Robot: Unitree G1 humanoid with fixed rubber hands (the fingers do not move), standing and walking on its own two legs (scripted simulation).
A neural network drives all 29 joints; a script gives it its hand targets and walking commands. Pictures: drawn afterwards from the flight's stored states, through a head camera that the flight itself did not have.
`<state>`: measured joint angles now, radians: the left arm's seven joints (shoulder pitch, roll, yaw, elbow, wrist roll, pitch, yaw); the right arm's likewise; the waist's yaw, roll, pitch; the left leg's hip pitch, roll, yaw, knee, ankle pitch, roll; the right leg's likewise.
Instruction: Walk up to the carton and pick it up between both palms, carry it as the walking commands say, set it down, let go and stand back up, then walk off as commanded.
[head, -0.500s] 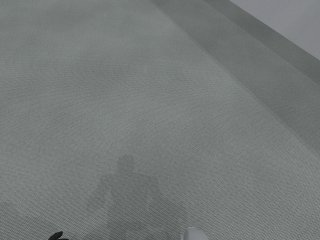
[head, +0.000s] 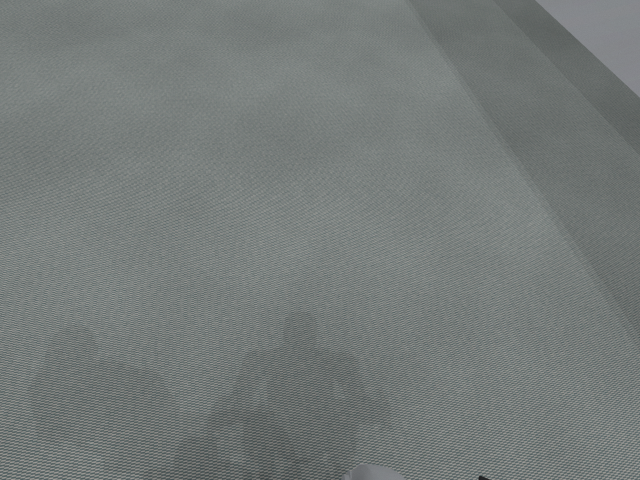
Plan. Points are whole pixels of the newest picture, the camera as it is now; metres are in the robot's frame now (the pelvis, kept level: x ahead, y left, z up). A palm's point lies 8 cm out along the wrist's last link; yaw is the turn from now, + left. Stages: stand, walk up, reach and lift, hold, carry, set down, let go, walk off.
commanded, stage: walk off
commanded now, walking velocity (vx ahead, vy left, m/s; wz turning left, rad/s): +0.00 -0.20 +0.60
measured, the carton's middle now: out of the picture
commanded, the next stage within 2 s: stand in 0.18 s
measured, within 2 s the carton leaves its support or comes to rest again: neither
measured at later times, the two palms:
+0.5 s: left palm out of the picture +0.07 +0.12 -0.12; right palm (571, 476) +0.16 -0.37 -0.14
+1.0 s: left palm out of the picture +0.02 +0.10 -0.13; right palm out of the picture +0.13 -0.34 -0.13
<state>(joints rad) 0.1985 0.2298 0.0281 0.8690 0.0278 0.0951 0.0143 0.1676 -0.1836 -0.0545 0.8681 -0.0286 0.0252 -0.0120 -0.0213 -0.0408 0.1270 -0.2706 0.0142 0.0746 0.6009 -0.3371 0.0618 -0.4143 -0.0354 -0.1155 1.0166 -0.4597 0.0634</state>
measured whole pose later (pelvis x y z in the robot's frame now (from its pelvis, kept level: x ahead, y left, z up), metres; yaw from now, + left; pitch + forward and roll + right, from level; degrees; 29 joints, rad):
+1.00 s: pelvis +0.07 -0.13 +0.01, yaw +12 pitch -2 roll +0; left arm 0.27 0.17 0.01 1.13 0.02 0.01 0.03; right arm 0.21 -0.16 -0.03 1.18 0.00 0.00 -0.03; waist 0.02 -0.01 0.05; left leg -0.04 -0.02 0.04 0.32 -0.25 0.02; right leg -0.10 -0.06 -0.09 0.38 -0.24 0.02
